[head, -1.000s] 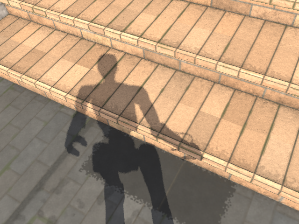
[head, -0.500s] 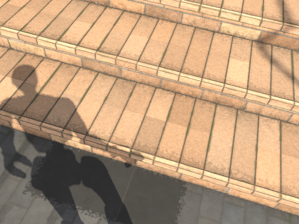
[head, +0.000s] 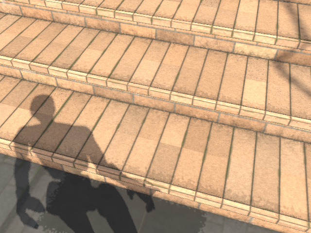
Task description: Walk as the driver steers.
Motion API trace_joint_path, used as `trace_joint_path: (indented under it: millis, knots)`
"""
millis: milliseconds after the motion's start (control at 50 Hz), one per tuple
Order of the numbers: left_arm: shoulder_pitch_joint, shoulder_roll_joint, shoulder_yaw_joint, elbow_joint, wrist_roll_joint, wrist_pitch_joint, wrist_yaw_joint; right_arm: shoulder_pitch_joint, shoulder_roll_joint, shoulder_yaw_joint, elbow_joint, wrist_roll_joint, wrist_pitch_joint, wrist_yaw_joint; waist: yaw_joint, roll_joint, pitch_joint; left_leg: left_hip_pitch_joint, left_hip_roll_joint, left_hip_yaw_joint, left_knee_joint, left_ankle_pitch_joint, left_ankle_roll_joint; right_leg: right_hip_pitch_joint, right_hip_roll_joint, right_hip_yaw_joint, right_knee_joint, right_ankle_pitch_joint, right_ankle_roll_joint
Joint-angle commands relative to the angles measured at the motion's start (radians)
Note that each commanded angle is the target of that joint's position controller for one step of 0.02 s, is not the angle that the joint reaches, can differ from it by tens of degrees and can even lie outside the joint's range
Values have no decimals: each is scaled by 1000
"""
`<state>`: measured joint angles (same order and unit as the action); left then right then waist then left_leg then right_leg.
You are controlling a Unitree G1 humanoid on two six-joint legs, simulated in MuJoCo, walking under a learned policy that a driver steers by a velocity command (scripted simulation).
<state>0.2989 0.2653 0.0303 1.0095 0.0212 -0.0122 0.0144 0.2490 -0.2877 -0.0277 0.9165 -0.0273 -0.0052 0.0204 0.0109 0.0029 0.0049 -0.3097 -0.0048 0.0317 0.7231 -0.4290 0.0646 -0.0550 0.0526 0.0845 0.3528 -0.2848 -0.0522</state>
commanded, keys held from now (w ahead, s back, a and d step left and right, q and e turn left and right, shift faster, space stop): w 0.90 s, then no key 0.10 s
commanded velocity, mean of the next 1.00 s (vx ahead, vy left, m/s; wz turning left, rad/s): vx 0.44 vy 0.00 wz -0.01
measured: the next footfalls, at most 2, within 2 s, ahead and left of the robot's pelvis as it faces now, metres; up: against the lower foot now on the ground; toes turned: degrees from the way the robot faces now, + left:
left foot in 0.10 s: +0.10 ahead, +0.11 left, +0.00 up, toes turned +2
right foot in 0.58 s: +0.42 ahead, -0.03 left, +0.00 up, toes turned -2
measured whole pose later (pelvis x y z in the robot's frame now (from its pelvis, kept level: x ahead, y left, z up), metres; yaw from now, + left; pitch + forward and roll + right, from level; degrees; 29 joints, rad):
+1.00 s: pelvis +0.45 +0.03 +0.00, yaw +1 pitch +0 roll -1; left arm 0.42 0.18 0.01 1.07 0.03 -0.09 0.01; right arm 0.09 -0.19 0.00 0.93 -0.03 -0.03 0.00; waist 0.05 0.02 0.03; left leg -0.57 0.06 0.08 0.83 -0.21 0.03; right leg -0.02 0.08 -0.07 0.29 -0.27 -0.09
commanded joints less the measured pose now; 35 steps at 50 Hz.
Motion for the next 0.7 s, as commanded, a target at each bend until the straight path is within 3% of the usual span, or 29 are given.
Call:
trace_joint_path:
  millis: [20, 60, 80, 100, 120, 140, 160, 180, 220, 280, 380, 460, 520, 540, 560, 580, 600, 620, 640, 660, 700]
  knots:
    - [-26, 169, 42, -28, -3, -34, -2, -101, -75, -19, -88, 7, -39, 12, 2, -122, 110, -108, 34, 0, -70, 52, 1, -45, -259, 249, -207, -142, -171]
    - [-68, 169, 44, -29, -14, -36, -8, 6, -54, -20, -51, 10, -40, 10, -67, -96, 89, 161, -5, 56, -228, 172, 6, -210, -214, 161, -136, -120, -133]
    - [-69, 155, 41, -31, -10, -38, -9, 102, -70, -31, -10, 7, -42, 3, -102, -44, 65, 324, -38, 57, -265, 161, 0, -311, -175, 128, -48, -111, -114]
    - [-86, 112, 28, -45, -2, -47, -13, 226, -125, -48, 23, -1, -51, -11, -157, 83, 29, 476, 69, -104, -364, 35, 19, -430, -103, 46, 170, -86, -80]
    - [-108, 31, 4, -94, -8, -56, -20, 346, -254, -76, 40, -4, -57, -17, -188, 347, -31, 549, 342, -577, -592, -334, 105, -598, 35, -94, 509, -220, -35]
    - [-107, 113, 23, -88, 12, -51, -21, 302, -205, -63, 52, 0, -49, -15, -125, 220, 44, 419, 395, -716, -641, -431, 152, -638, 6, -7, 676, -250, -54]
    - [-102, 118, 26, -79, 12, -51, -30, 189, -158, -50, 17, 5, -53, -12, -61, 109, 124, 332, 368, -624, -627, -386, 146, -655, -57, 12, 727, -150, -72]
    - [-83, 102, 21, -60, 8, -54, -42, 117, -119, -41, -4, 8, -63, -8, -27, 57, 139, 286, 314, -514, -624, -239, 127, -624, -95, 1, 716, -53, -67]
    - [-72, 78, 15, -40, 19, -52, -52, 102, -89, -28, 0, 9, -83, -11, -8, 55, 104, 290, 240, -343, -622, 61, 96, -574, -123, -40, 688, 53, -39]
    - [-117, 64, 12, -50, 21, -39, -58, 187, -73, -18, 51, 17, -97, -11, -15, 70, 73, 345, 207, -213, -589, 426, 95, -605, -122, -95, 679, 110, -7]
    - [-314, 33, -4, -122, 15, -34, -59, 247, -49, -4, 97, 14, -92, -18, -52, 74, 114, 328, 173, -114, -589, 644, 105, -639, -100, -164, 485, 178, 30]
    - [-403, 14, -20, -164, 2, -39, -49, 260, -55, -1, 124, 10, -98, -24, -62, 88, 124, 318, 175, -78, -573, 790, 97, -511, -58, -204, 264, 225, 9]
    - [-306, 51, -7, -152, 1, -50, -27, 202, -74, -4, 126, 12, -103, -30, 0, 98, 60, 374, 200, -68, -442, 1115, 81, -360, -14, -200, 202, 195, -48]
    - [-151, 64, 4, -105, 1, -57, -16, 192, -73, -5, 127, 9, -101, -35, 55, 106, -21, 392, 200, -58, -300, 1230, 77, -230, 11, -194, 199, 186, -72]
    - [5, 81, 16, -53, 8, -66, -5, 169, -80, -6, 123, 18, -97, -35, 121, 82, -88, 341, 170, -37, -121, 1185, 63, -60, 14, -190, 122, 227, -93]
    - [145, 140, 38, -23, 31, -71, 8, 173, -63, 1, 107, 24, -99, -31, 166, 33, -169, 175, 137, -25, 115, 895, 53, 159, -120, -55, 107, 148, -127]
    - [174, 246, 64, -29, 54, -70, 10, 254, 55, 26, 74, 43, -96, -20, 94, -207, -253, -159, -28, 29, 508, 149, 8, 378, -434, 401, 65, 200, -265]
    - [146, 212, 68, -17, 13, -58, -8, 259, -34, -1, 105, 23, -85, -26, 93, -98, -273, -247, -60, -94, 639, -65, 30, 326, -448, 581, -57, 55, -307]
    - [-11, 155, 52, -53, -12, -55, -15, 175, -53, -7, 77, 11, -85, -21, 30, -65, -99, -301, 13, -103, 603, 39, 41, 160, -402, 429, -108, -96, -272]
    - [-80, 77, 34, -70, -13, -60, -21, 117, -46, -7, 64, 4, -89, -13, 14, -29, -14, -276, 47, -96, 547, 106, 39, 15, -357, 336, -164, -71, -245]
    - [-79, 22, 15, -46, -7, -77, -14, 98, -16, -6, 60, -12, -71, -4, -37, -24, 40, -184, 85, -92, 456, 146, 20, -126, -283, 183, -205, 140, -189]
Keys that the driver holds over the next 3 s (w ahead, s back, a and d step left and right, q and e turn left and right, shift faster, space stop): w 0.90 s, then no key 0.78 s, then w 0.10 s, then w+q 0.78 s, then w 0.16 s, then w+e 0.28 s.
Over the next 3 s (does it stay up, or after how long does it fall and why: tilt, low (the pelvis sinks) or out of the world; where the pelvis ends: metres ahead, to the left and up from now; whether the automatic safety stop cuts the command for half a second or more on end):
stays up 1.08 0.36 0.14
